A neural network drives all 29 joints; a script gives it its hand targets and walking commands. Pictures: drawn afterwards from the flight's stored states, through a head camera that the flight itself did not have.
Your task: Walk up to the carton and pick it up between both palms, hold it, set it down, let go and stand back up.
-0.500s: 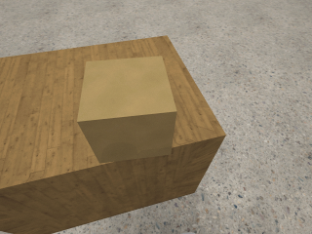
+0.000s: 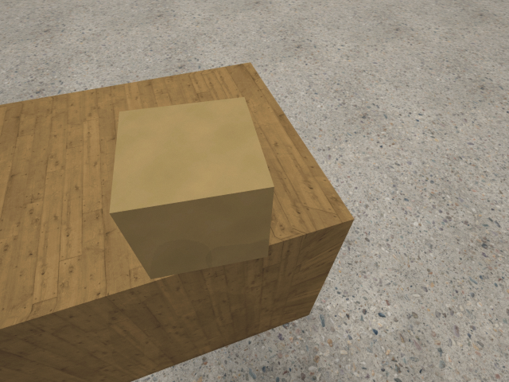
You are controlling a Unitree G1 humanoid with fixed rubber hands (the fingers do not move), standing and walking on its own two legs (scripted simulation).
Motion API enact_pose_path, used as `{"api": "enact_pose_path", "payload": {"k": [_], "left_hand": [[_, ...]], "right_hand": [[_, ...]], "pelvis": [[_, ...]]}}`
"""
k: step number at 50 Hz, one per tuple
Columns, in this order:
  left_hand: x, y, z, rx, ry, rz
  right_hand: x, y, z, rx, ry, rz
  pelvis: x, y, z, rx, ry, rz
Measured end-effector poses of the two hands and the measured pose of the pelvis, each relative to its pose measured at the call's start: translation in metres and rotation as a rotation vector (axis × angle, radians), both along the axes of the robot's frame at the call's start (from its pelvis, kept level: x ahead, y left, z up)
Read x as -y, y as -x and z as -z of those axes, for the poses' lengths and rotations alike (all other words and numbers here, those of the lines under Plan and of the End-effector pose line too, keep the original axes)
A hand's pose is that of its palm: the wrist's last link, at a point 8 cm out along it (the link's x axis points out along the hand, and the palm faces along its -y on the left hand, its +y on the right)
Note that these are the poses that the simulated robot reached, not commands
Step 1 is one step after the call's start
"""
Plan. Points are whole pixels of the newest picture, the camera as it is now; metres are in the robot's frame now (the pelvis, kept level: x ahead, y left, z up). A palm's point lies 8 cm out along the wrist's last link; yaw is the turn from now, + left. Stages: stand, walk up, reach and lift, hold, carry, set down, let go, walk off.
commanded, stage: walk up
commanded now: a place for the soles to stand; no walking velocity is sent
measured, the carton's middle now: (197, 188) +0.44 +0.11 +0.02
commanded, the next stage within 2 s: reach and lift in 0.52 s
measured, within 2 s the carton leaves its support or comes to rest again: neither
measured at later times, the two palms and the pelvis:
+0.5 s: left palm out of the picture +0.03 +0.25 -0.12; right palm out of the picture +0.00 -0.28 -0.14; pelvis -0.01 -0.01 +0.00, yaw -1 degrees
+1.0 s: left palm out of the picture +0.13 +0.25 -0.10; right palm (404, 369) +0.15 -0.25 -0.11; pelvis -0.01 -0.02 -0.01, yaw +5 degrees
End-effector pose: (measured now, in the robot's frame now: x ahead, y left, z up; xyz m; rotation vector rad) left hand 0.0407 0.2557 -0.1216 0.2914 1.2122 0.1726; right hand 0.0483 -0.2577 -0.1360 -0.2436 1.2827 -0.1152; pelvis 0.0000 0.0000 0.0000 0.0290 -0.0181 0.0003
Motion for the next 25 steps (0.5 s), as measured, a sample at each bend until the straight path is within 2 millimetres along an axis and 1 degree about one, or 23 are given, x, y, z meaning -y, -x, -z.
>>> {"api": "enact_pose_path", "payload": {"k": [4,7,17,21,25], "left_hand": [[0.002,-0.001,-0.001,0.005,-0.002,0.008],[0.002,0.002,-0.002,0.001,-0.002,0.007],[0.000,0.013,-0.003,-0.038,-0.007,0.014],[0.003,0.016,-0.003,-0.050,-0.012,0.017],[0.005,0.015,-0.004,-0.059,-0.014,0.023]], "right_hand": [[0.006,0.006,0.001,-0.006,0.005,0.007],[0.009,0.013,0.000,-0.016,0.010,0.010],[0.014,0.043,0.000,-0.078,0.015,0.041],[0.016,0.046,0.002,-0.093,0.009,0.041],[0.017,0.044,0.003,-0.087,0.009,0.043]], "pelvis": [[0.002,0.003,0.000,0.003,-0.001,0.003],[0.002,0.005,-0.001,0.002,0.000,0.004],[0.004,0.008,-0.002,0.001,-0.003,0.016],[0.007,0.007,-0.002,0.002,-0.001,0.017],[0.006,0.006,-0.002,-0.005,0.002,0.018]]}}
